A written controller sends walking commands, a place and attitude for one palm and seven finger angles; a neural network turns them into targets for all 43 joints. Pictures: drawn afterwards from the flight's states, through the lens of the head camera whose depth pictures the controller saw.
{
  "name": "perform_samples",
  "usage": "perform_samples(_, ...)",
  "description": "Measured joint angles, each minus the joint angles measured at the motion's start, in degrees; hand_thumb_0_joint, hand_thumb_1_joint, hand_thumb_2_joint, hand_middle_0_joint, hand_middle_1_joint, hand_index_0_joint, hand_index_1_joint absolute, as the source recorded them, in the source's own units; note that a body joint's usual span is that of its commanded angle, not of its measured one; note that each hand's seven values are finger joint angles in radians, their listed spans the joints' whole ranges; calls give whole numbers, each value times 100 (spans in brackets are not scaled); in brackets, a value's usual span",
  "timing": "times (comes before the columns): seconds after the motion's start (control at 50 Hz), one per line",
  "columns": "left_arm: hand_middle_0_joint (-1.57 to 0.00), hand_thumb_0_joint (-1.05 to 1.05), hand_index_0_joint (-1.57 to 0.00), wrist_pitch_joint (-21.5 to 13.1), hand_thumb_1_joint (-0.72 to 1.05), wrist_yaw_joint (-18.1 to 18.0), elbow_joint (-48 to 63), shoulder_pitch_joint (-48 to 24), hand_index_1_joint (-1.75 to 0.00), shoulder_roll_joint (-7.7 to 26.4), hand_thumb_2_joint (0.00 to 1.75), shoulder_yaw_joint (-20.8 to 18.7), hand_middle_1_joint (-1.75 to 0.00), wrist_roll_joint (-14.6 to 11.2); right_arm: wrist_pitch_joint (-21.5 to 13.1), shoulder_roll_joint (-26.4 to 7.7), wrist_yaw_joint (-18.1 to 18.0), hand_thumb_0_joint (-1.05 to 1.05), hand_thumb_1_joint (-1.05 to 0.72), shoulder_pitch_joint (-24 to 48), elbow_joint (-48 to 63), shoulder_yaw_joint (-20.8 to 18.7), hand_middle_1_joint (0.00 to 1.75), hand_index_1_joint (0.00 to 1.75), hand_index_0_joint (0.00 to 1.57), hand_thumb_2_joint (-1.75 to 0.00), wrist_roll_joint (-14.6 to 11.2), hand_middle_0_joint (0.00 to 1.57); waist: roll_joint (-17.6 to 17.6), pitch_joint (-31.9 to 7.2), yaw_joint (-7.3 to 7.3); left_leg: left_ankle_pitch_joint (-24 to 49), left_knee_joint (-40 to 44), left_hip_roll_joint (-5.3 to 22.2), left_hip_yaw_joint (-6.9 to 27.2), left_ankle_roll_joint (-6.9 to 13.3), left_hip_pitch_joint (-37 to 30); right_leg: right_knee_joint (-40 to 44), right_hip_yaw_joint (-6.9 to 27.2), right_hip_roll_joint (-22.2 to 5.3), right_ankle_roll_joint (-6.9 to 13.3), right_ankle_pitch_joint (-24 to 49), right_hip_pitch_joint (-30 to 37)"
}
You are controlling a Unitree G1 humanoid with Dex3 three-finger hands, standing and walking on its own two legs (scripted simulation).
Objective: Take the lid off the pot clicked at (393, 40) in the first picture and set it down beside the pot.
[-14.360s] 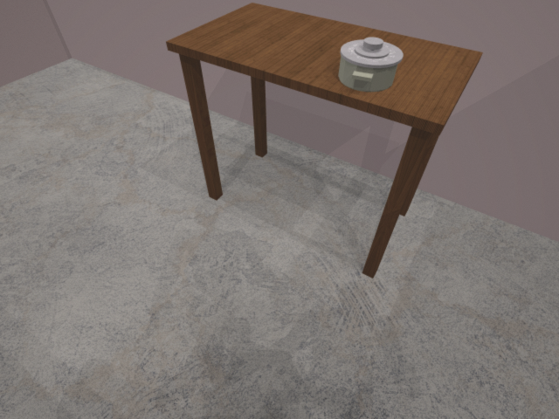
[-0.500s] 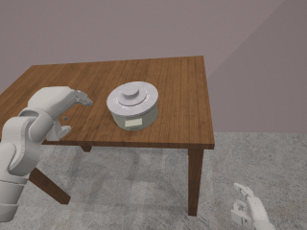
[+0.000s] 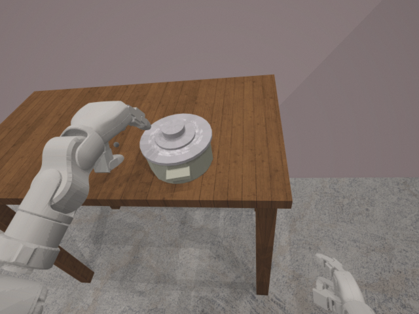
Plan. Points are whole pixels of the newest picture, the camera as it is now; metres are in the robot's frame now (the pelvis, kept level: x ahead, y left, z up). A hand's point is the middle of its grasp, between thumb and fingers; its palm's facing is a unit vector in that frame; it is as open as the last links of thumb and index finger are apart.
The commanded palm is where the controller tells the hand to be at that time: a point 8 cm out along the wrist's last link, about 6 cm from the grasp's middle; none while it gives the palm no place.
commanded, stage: move the open hand above the knob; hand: left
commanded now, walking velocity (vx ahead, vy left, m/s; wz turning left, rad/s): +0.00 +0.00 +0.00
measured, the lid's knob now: (173, 128) +0.48 +0.12 +0.11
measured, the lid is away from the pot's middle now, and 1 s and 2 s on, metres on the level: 0.00 0.00 0.00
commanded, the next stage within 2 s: none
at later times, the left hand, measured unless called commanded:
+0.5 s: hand (141, 127) +0.40 +0.15 +0.18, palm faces -0.12 -0.02 -0.99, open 9.9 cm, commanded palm +0.38 +0.15 +0.24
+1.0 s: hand (165, 110) +0.45 +0.12 +0.18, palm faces -0.16 -0.01 -0.99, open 9.9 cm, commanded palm +0.43 +0.13 +0.24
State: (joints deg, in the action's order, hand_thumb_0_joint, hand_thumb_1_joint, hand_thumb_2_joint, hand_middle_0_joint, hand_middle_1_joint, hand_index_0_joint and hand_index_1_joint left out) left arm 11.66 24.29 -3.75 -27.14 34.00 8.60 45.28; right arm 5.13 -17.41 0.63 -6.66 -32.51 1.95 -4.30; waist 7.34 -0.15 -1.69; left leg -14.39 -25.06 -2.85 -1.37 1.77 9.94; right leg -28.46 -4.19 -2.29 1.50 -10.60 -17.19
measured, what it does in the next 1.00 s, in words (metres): stands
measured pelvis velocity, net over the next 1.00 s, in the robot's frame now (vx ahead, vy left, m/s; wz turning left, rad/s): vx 0.02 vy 0.01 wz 0.00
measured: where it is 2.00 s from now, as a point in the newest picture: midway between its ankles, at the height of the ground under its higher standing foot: outside the picture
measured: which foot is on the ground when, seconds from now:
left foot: down 0.00-1.00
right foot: down 0.00-1.00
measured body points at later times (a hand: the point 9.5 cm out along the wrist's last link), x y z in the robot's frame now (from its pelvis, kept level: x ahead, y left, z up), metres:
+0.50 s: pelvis +0.01 +0.01 +0.00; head +0.01 -0.05 +0.45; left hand +0.40 +0.15 +0.24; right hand +0.21 -0.21 -0.11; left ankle -0.01 +0.10 -0.74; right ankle +0.05 -0.10 -0.74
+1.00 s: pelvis +0.02 +0.01 +0.00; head +0.03 -0.04 +0.45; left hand +0.45 +0.11 +0.24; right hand +0.19 -0.22 -0.12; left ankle -0.01 +0.10 -0.74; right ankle +0.05 -0.10 -0.74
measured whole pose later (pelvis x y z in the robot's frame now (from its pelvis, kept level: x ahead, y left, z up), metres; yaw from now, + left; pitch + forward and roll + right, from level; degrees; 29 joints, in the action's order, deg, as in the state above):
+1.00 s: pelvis +0.02 +0.01 +0.00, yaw +0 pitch +2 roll +1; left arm 19.0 20.4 -28.1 -50.9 22.5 20.5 48.7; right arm 7.8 -16.1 0.8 -7.8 -36.0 2.2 -4.7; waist 5.8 -1.9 0.8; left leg -15.0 -23.7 -3.4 -1.7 2.5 10.7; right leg -28.2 -3.6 -2.7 0.8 -11.7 -18.5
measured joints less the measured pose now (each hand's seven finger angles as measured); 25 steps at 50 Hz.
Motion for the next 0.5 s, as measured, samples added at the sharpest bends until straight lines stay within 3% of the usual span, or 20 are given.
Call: perform_samples(0.5, -87, 0, -87, 418, -31, -220, -736, -1035, -8, -554, 152, 768, -8, 199, 198, 103, 71, 1, -91, 36, -108, 33, 30, 30, 20, -90, -43, 20, -73, -95, 49, -56, 48, -62, -20, 66, 8, -18, 37, -54, -65, -82, -40)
